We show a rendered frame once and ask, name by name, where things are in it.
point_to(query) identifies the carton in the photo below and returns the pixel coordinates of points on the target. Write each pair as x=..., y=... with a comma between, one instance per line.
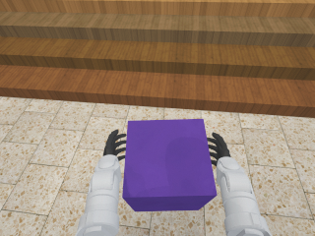
x=167, y=165

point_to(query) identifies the robot left hand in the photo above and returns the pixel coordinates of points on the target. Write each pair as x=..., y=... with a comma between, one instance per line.
x=111, y=145

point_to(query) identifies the robot right forearm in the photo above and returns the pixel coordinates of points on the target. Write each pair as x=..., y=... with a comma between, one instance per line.
x=242, y=215

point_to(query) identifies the robot right hand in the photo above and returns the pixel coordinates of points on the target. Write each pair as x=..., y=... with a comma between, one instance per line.
x=220, y=148

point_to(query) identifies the robot left forearm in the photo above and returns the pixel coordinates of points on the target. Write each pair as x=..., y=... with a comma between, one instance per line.
x=100, y=217

